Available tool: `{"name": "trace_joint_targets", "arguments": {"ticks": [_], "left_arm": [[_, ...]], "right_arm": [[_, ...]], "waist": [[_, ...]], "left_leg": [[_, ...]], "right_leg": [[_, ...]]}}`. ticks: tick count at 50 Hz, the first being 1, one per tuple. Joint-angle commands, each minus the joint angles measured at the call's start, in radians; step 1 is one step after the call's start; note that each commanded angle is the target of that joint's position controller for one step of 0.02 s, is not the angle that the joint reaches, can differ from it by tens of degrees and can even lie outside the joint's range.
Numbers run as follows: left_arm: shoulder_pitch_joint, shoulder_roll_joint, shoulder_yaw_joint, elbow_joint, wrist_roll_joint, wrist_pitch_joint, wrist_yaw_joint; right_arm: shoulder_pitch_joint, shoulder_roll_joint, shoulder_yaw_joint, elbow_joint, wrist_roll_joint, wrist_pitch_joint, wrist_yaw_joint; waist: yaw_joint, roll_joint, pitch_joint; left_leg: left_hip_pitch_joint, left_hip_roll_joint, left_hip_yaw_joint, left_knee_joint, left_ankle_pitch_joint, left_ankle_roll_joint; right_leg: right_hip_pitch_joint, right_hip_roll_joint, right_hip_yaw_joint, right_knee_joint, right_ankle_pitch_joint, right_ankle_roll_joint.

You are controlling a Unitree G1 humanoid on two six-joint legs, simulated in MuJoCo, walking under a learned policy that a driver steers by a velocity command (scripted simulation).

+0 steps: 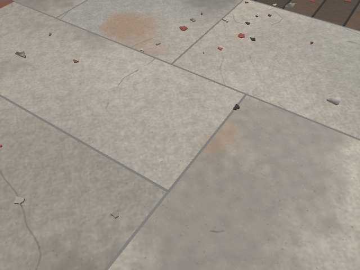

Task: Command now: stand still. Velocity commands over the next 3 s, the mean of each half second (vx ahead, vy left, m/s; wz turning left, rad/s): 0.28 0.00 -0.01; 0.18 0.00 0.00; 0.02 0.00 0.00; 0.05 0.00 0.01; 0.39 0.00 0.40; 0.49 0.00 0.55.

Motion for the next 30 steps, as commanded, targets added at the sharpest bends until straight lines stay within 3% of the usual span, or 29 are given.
{"name": "trace_joint_targets", "arguments": {"ticks": [1, 2, 4, 6, 8, 10, 12, 13, 14, 15, 16, 17, 18, 19, 20, 21, 23, 27, 30], "left_arm": [[-0.002, 0.107, 0.022, -0.024, -0.002, -0.012, 0.006], [0.014, 0.109, 0.023, -0.008, -0.003, -0.009, 0.009], [0.036, 0.151, 0.038, 0.006, -0.016, -0.002, 0.013], [0.088, 0.198, 0.051, 0.018, -0.022, -0.013, 0.012], [0.094, 0.203, 0.054, 0.024, -0.024, -0.04, 0.013], [0.044, 0.181, 0.051, 0.011, -0.034, -0.055, 0.01], [-0.054, 0.181, 0.049, -0.01, -0.049, -0.048, 0.007], [-0.063, 0.152, 0.041, -0.016, -0.039, -0.047, 0.006], [-0.076, 0.081, 0.02, -0.029, -0.022, -0.052, 0.0], [-0.085, 0.067, 0.02, -0.076, -0.028, -0.07, 0.006], [-0.061, 0.113, 0.03, -0.063, -0.052, -0.085, 0.005], [-0.04, 0.123, 0.032, -0.049, -0.063, -0.096, -0.004], [-0.03, 0.125, 0.034, -0.031, -0.056, -0.103, -0.008], [-0.049, 0.133, 0.041, -0.03, -0.044, -0.106, -0.009], [-0.065, 0.134, 0.045, -0.03, -0.034, -0.105, -0.015], [-0.068, 0.118, 0.044, -0.027, -0.029, -0.102, -0.022], [-0.099, 0.083, 0.038, -0.035, -0.024, -0.094, -0.03], [-0.256, 0.037, 0.016, -0.093, -0.026, -0.093, -0.035], [-0.319, 0.039, 0.01, -0.114, -0.029, -0.096, -0.049]], "right_arm": [[0.015, -0.116, -0.023, -0.017, 0.001, -0.007, -0.006], [0.032, -0.107, -0.021, -0.003, 0.002, -0.006, -0.006], [0.017, -0.096, -0.022, -0.002, 0.014, -0.006, -0.008], [-0.04, -0.072, -0.016, -0.037, 0.021, -0.026, -0.003], [-0.063, -0.075, -0.018, -0.06, 0.038, -0.059, 0.013], [-0.037, -0.083, -0.02, -0.056, 0.045, -0.087, 0.035], [0.113, -0.075, -0.029, 0.02, 0.036, -0.102, 0.047], [0.205, -0.081, -0.038, 0.069, 0.021, -0.098, 0.049], [0.322, -0.131, -0.052, 0.092, 0.013, -0.097, 0.045], [0.391, -0.241, -0.069, 0.09, 0.012, -0.104, 0.058], [0.308, -0.183, -0.046, 0.07, 0.004, -0.116, 0.059], [0.232, -0.132, -0.033, 0.043, 0.011, -0.123, 0.057], [0.187, -0.121, -0.027, 0.024, 0.011, -0.125, 0.06], [0.166, -0.117, -0.023, 0.017, 0.011, -0.123, 0.062], [0.176, -0.085, -0.012, 0.019, 0.007, -0.118, 0.062], [0.206, -0.069, -0.006, 0.027, 0.004, -0.112, 0.06], [0.254, -0.079, -0.004, 0.039, 0.003, -0.102, 0.049], [0.241, -0.108, -0.002, 0.026, -0.005, -0.083, 0.023], [0.292, -0.122, -0.005, 0.047, 0.0, -0.073, 0.014]], "waist": [[-0.001, -0.009, -0.023], [0.0, -0.019, -0.041], [0.022, -0.069, 0.008], [0.055, -0.17, 0.09], [0.054, -0.204, 0.142], [0.022, -0.169, 0.121], [-0.066, -0.116, 0.05], [-0.092, -0.068, 0.017], [-0.125, 0.123, -0.032], [-0.125, 0.346, -0.037], [-0.077, 0.216, 0.02], [-0.044, 0.145, 0.084], [-0.028, 0.11, 0.089], [-0.021, 0.092, 0.094], [-0.022, 0.095, 0.079], [-0.026, 0.111, 0.059], [-0.034, 0.099, 0.045], [-0.05, 0.079, 0.09], [-0.061, 0.105, 0.08]], "left_leg": [[0.019, 0.0, 0.003, -0.046, 0.171, 0.013], [0.022, -0.018, 0.024, -0.036, 0.081, 0.015], [-0.073, -0.07, 0.082, 0.063, -0.168, 0.034], [-0.231, -0.083, 0.083, 0.222, -0.217, 0.059], [-0.322, -0.022, -0.005, 0.347, -0.247, 0.109], [-0.318, 0.013, -0.026, 0.266, -0.273, 0.153], [0.021, -0.048, 0.06, 0.012, -0.016, 0.155], [0.176, -0.073, 0.053, -0.006, 0.056, 0.13], [0.305, 0.091, -0.192, -0.12, -0.062, 0.165], [0.366, 0.305, -0.646, -0.297, -0.2, 0.308], [0.303, 0.347, -0.705, -0.321, -0.304, 0.348], [0.275, 0.31, -0.597, -0.318, -0.309, 0.317], [0.261, 0.259, -0.485, -0.322, -0.233, 0.276], [0.261, 0.232, -0.406, -0.328, -0.11, 0.25], [0.25, 0.194, -0.316, -0.33, 0.029, 0.224], [0.254, 0.167, -0.251, -0.325, 0.163, 0.216], [0.265, 0.145, -0.17, -0.318, 0.359, 0.225], [0.143, 0.095, -0.057, -0.341, 0.528, 0.204], [0.122, 0.098, -0.021, -0.303, 0.635, 0.194]], "right_leg": [[-0.026, -0.064, 0.057, -0.092, 0.244, -0.021], [-0.019, -0.056, 0.053, -0.103, 0.133, -0.026], [-0.054, -0.08, 0.113, -0.157, -0.297, -0.073], [-0.069, -0.226, 0.338, -0.293, -0.566, -0.165], [-0.076, -0.328, 0.486, -0.348, -0.519, -0.23], [-0.025, -0.329, 0.432, -0.319, -0.376, -0.209], [-0.159, -0.217, 0.237, -0.232, -0.22, -0.138], [-0.238, -0.149, 0.149, -0.117, -0.14, -0.103], [-0.356, -0.049, 0.011, 0.193, -0.088, -0.035], [-0.553, 0.05, -0.023, 0.456, -0.261, 0.002], [-0.622, -0.016, 0.071, 0.624, -0.271, -0.013], [-0.672, -0.066, 0.085, 0.668, -0.157, -0.034], [-0.668, -0.101, 0.061, 0.657, -0.058, -0.046], [-0.672, -0.125, 0.049, 0.618, 0.017, -0.045], [-0.631, -0.142, 0.033, 0.58, 0.072, -0.04], [-0.604, -0.14, 0.009, 0.555, 0.108, -0.03], [-0.606, -0.133, -0.028, 0.503, 0.154, -0.002], [-0.495, -0.087, -0.083, 0.213, 0.292, 0.029], [-0.365, -0.044, -0.106, 0.089, 0.375, 0.021]]}}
